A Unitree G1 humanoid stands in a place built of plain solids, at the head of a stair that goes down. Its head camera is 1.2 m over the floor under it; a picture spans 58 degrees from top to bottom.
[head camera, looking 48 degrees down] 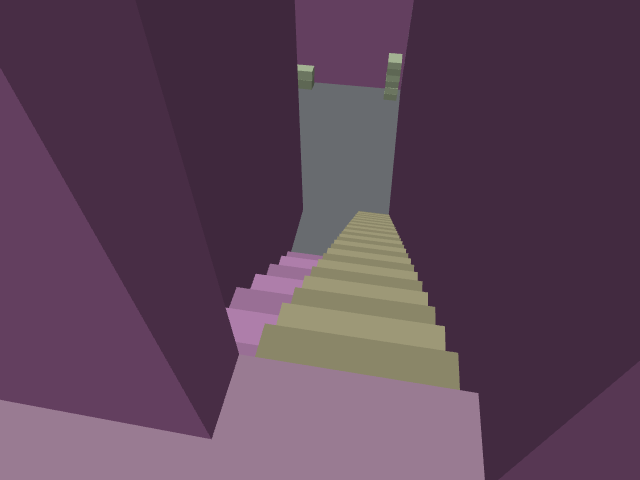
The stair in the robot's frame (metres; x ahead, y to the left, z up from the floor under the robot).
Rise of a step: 0.20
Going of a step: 0.23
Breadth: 0.70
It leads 10 degrees to the right of straight ahead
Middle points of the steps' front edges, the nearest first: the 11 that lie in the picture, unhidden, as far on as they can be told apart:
0.56 -0.10 0.00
0.78 -0.14 -0.20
1.01 -0.18 -0.39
1.23 -0.22 -0.59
1.46 -0.26 -0.79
1.68 -0.30 -0.98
1.90 -0.33 -1.18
2.13 -0.37 -1.38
2.35 -0.41 -1.58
2.58 -0.45 -1.77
2.80 -0.49 -1.97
